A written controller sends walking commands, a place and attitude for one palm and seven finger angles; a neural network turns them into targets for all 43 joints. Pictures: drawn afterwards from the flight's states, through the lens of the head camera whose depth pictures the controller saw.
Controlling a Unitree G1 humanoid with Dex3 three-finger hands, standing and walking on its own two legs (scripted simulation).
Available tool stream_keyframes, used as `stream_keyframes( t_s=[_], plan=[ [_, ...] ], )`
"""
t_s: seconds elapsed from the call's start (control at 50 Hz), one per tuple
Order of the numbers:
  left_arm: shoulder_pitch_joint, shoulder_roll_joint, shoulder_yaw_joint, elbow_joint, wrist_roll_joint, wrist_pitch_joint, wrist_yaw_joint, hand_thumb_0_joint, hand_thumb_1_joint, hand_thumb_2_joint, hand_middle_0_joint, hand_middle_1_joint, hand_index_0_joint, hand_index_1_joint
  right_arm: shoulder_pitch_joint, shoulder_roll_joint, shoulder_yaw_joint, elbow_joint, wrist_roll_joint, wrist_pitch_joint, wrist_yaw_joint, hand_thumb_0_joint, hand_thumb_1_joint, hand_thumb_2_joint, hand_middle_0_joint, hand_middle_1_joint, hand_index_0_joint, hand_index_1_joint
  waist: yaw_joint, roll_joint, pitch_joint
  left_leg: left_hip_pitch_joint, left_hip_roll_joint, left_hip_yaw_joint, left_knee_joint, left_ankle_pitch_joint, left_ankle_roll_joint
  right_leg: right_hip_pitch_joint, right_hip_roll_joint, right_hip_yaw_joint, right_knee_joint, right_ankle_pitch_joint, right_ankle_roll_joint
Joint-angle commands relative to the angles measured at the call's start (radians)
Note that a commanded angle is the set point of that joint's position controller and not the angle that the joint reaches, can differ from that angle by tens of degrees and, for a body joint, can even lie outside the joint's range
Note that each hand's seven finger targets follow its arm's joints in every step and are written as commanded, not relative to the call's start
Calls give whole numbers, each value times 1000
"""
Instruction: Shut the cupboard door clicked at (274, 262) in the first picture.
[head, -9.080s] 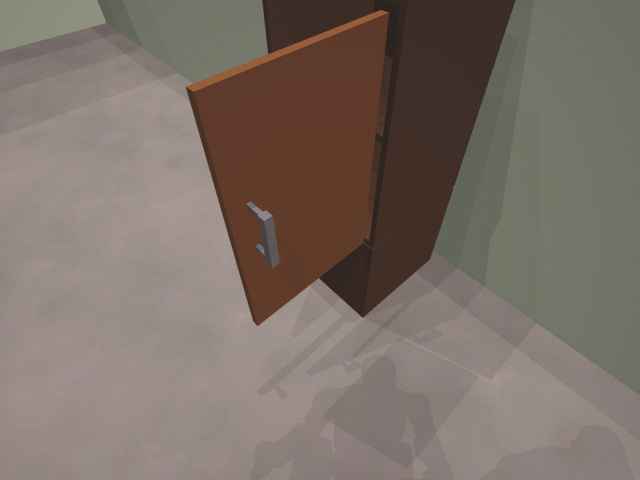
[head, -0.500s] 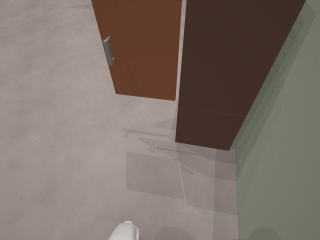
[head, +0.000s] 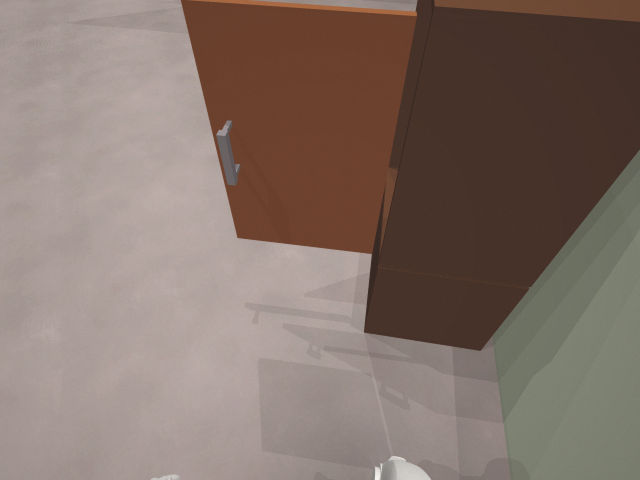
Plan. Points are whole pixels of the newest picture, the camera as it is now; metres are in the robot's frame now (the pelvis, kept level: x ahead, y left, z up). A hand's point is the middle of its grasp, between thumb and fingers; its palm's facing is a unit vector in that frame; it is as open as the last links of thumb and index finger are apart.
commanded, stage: take the last steps up to it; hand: left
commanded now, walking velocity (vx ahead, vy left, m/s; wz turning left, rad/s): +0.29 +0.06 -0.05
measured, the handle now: (230, 153) +0.71 +0.24 -0.04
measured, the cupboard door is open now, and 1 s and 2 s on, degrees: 91 91 91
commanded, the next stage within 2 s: come to a stop and stand still in 0.34 s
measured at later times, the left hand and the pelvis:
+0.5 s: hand (192, 463) +0.17 +0.21 -0.18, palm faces +0.08 -0.98 -0.20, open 7.2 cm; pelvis +0.18 +0.02 -0.01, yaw -1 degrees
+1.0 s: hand (216, 408) +0.24 +0.18 -0.17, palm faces -0.01 -0.96 -0.27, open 7.4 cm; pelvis +0.18 -0.01 -0.01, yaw -3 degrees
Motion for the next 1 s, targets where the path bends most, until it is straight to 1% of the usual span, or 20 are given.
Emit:
stream_keyframes(
  t_s=[0.0, 0.08, 0.12, 0.16, 0.18, 0.2, 0.24, 0.3, 0.44, 0.46, 0.5, 0.52, 0.62, 0.7, 0.82, 0.86, 0.9, 0.92, 0.94, 0.98],
  plan=[
    [-13, 30, -6, -75, 5, -6, -12, 0, 900, 900, -200, -300, -200, -300, 93, -103, -21, -10, -2, -10, 3, 0, -900, -900, 200, 300, 200, 300, -13, 61, 44, 0, 325, -205, -162, 219, 125, 49, -1, 12, -201, 8, -7],
    [-13, 41, -4, -87, 7, -10, -12, 0, 900, 900, -200, -300, -200, -300, 112, -113, -18, 19, -3, -1, 2, 0, -900, -900, 200, 300, 200, 300, -1, 76, 38, 2, 293, -163, -65, 241, 84, 194, 46, -28, -341, 20, -18],
    [157, 100, 12, -37, 9, -29, -7, 0, 900, 900, -200, -300, -200, -300, 103, -97, -10, 24, 10, -3, 6, 0, -900, -900, 200, 300, 200, 300, 77, 4, -48, -107, 203, -93, 193, 289, 15, 508, 42, 17, -468, 121, -50],
    [361, 257, 46, 23, -4, -41, 8, 0, 900, 900, -200, -300, -200, -300, 94, -80, -13, -25, 21, -2, 14, 0, -900, -900, 200, 300, 200, 300, 123, -264, -158, -477, 30, -38, 709, -389, -78, 818, -373, 551, -654, 315, -261],
    [318, 241, 42, 12, -9, -41, 17, 0, 900, 900, -200, -300, -200, -300, 51, -105, -21, -29, 17, 6, 12, 0, -900, -900, 200, 300, 200, 300, 111, -120, -100, -515, 82, -171, 809, -358, -76, 727, -377, 523, -683, 279, -282],
    [242, 184, 34, -5, -9, -41, 26, 0, 900, 900, -200, -300, -200, -300, 3, -83, -24, -35, 18, 15, 11, 0, -900, -900, 200, 300, 200, 300, 82, -113, -35, -525, 117, -203, 818, -284, -75, 614, -326, 445, -694, 270, -249],
    [156, 119, 8, -27, -10, -47, 23, 0, 900, 900, -200, -300, -200, -300, 15, -44, -14, -19, 15, 29, 18, 0, -900, -900, 200, 300, 200, 300, 24, -98, 18, -456, 149, -202, 748, -169, -90, 454, -239, 247, -728, 328, -183],
    [135, 107, 6, -16, -1, -60, 20, 0, 900, 900, -200, -300, -200, -300, 65, 5, -10, 0, 16, 42, 28, 0, -900, -900, 200, 300, 200, 300, -14, -98, -13, -321, 139, -148, 544, -113, -113, 373, -176, 109, -733, 360, -155],
    [123, 125, 13, 25, -5, -41, 14, 0, 900, 900, -200, -300, -200, -300, 90, -11, -9, 5, 10, 17, 28, 0, -900, -900, 200, 300, 200, 300, -39, -69, -23, -42, 66, -84, 127, 113, -118, 280, -93, 49, -586, 172, -82],
    [147, 89, -1, 32, -6, -32, 18, 0, 900, 900, -200, -300, -200, -300, 130, -56, -15, 20, 9, 8, 19, 0, -900, -900, 200, 300, 200, 300, -47, 31, -63, 63, 131, -153, 93, 272, -105, 240, -39, 20, -468, 133, -44],
    [216, 23, -29, 44, -21, -10, 33, 0, 900, 900, -200, -300, -200, -300, 131, -150, -22, 8, 10, 16, -11, 0, -900, -900, 200, 300, 200, 300, -33, 276, -129, 54, 407, -384, 49, 704, 42, 242, 54, -6, -269, -284, 30],
    [223, 28, -31, 48, -18, -1, 40, 0, 900, 900, -200, -300, -200, -300, 97, -158, -18, -1, 5, 28, -18, 0, -900, -900, 200, 300, 200, 300, -29, 183, -86, -43, 419, -358, 26, 675, 79, 292, 56, 27, -209, -344, 24],
    [189, 101, -9, 44, -13, 53, 37, 0, 900, 900, -200, -300, -200, -300, 6, -174, -25, -17, 13, 62, -50, 0, -900, -900, 200, 300, 200, 300, -36, 222, -43, -35, 426, -332, 51, 908, 112, 182, 55, 75, -34, -307, 28],
    [168, 94, 13, -7, -9, 73, 28, 0, 900, 900, -200, -300, -200, -300, -43, -201, -51, -45, 11, 74, -58, 0, -900, -900, 200, 300, 200, 300, -25, 113, -129, 10, 462, -328, 59, 694, 143, 95, 78, 111, 105, -278, 29],
    [191, 62, 16, -45, -3, 69, 16, 0, 900, 900, -200, -300, -200, -300, -151, -195, -61, -80, 0, 83, -30, 0, -900, -900, 200, 300, 200, 300, 8, 225, -104, -183, 387, -279, 1, 136, 62, 290, 74, 48, -217, -171, 15],
    [259, 72, 16, -17, 1, 52, 19, 0, 900, 900, -200, -300, -200, -300, -142, -173, -61, -79, 8, 93, -17, 0, -900, -900, 200, 300, 200, 300, 35, 129, -106, -265, 288, -222, 77, -74, -1, 441, 92, 14, -455, -5, 16],
    [181, 194, 19, -38, 13, 25, 33, 0, 900, 900, -200, -300, -200, -300, -122, -32, -34, -105, 23, 106, 4, 0, -900, -900, 200, 300, 200, 300, 12, -290, -9, -352, 82, -111, 349, -299, -109, 309, -201, 387, -781, -194, -86],
    [126, 203, 8, -65, 8, 20, 34, 0, 900, 900, -200, -300, -200, -300, -161, -74, -37, -116, 19, 113, 13, 0, -900, -900, 200, 300, 200, 300, 28, -216, 25, -293, 100, -178, 448, -315, -100, 168, -258, 413, -835, -285, -140],
    [64, 207, 2, -84, 11, 24, 29, 0, 900, 900, -200, -300, -200, -300, -140, -58, -36, -112, 17, 110, 27, 0, -900, -900, 200, 300, 200, 300, -7, -133, 44, -257, 83, -176, 489, -254, -93, 108, -210, 342, -812, -301, -137],
    [45, 171, 0, -69, 4, 5, 31, 0, 900, 900, -200, -300, -200, -300, -106, -83, -42, -69, 9, 113, 20, 0, -900, -900, 200, 300, 200, 300, -12, -216, 71, -319, 86, -200, 547, -181, -101, 200, -167, 317, -764, -79, -114]
  ],
)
